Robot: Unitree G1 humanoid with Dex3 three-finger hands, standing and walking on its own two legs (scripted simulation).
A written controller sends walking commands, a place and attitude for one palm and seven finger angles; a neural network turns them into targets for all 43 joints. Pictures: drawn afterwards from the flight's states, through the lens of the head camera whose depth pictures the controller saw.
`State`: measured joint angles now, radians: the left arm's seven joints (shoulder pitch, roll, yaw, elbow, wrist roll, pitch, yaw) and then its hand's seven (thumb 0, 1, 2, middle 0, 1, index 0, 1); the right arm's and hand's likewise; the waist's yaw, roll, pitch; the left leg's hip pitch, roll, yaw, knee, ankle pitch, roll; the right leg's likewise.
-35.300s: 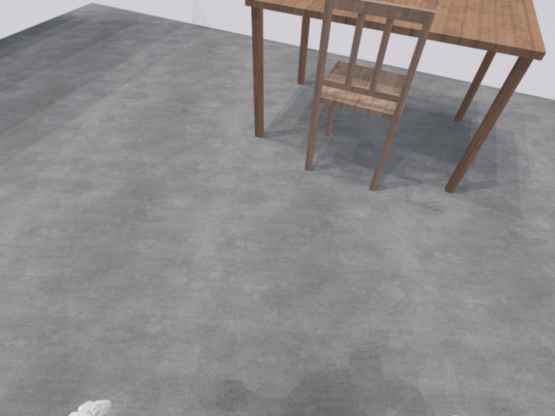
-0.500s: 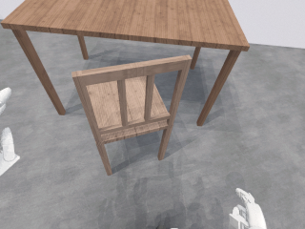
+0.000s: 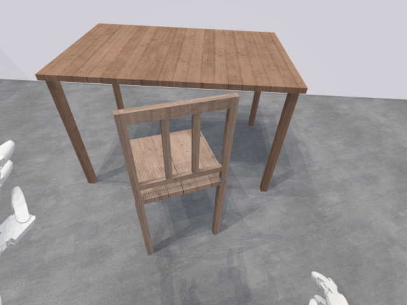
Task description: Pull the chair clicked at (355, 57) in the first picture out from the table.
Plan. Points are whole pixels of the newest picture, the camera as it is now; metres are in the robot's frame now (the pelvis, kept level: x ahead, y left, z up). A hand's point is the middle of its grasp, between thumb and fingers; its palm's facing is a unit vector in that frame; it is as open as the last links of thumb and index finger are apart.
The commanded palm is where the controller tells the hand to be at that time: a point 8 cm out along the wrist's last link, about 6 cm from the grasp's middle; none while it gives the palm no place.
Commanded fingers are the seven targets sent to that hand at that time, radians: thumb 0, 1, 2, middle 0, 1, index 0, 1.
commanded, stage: stop stepping back and stand still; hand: left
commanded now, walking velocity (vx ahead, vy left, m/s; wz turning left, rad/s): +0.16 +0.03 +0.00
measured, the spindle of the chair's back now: (166, 150) +0.64 +0.15 -0.09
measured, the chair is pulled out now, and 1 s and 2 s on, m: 0.24 0.24 0.24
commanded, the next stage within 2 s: let the arm hang, fingers relaxed in 1.08 s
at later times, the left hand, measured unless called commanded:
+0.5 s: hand (22, 209) +0.21 +0.28 +0.17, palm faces +0.48 -0.74 -0.46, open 7.4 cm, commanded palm +0.15 +0.31 +0.18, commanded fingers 0.00 0.90 0.90 -0.20 -0.30 -0.20 -0.30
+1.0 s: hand (45, 183) +0.26 +0.28 +0.17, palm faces +0.39 -0.77 -0.51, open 7.4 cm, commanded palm +0.20 +0.31 +0.18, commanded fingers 0.00 0.90 0.90 -0.20 -0.30 -0.20 -0.30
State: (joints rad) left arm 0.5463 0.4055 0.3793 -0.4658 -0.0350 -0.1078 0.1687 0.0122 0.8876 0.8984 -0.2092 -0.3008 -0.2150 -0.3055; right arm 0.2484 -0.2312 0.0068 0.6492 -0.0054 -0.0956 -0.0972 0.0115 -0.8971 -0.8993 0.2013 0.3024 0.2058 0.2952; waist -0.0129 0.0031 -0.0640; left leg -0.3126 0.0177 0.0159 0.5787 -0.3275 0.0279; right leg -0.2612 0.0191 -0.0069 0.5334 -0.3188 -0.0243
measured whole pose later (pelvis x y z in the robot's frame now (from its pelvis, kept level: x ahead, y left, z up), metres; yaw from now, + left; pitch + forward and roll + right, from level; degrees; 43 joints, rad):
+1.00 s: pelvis +0.06 +0.01 +0.01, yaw +0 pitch +1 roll +0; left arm 0.58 0.44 0.42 -0.51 -0.06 -0.13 0.15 0.01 0.89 0.90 -0.21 -0.30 -0.22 -0.31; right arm 0.16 -0.22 0.00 0.61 0.02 -0.11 -0.09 0.01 -0.90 -0.90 0.20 0.30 0.20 0.29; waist 0.01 0.01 0.02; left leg -0.22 0.00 0.03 0.45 -0.25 0.01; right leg -0.17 0.03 0.01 0.42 -0.28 -0.01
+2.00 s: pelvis +0.03 +0.00 +0.01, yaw +1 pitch -1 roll +0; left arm 0.22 0.15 0.00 1.12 0.01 0.01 0.03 0.00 0.91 0.90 -0.20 -0.30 -0.20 -0.30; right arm 0.24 -0.17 0.00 1.13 -0.02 0.01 -0.03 0.01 -0.91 -0.90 0.20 0.30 0.20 0.29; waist -0.01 0.05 0.04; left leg -0.20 0.00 0.02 0.39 -0.18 0.00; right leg -0.17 0.03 0.00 0.41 -0.23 -0.03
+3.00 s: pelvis +0.05 +0.00 +0.01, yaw +0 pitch +0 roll +0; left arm 0.23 0.15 0.01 1.13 0.01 0.00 0.03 0.00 0.92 0.90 -0.20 -0.30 -0.20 -0.30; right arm 0.22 -0.17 0.00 1.14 -0.02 0.00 -0.04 0.00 -0.90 -0.90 0.20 0.30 0.20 0.29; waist -0.01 0.02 0.05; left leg -0.16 0.02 0.03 0.37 -0.20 -0.01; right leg -0.12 0.04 0.00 0.37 -0.24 -0.04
